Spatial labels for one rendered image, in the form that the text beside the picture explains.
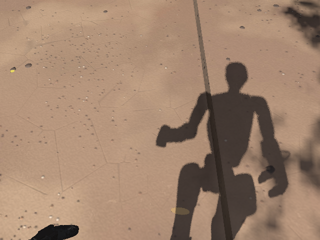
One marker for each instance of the robot left hand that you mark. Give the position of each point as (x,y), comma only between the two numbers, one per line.
(60,232)

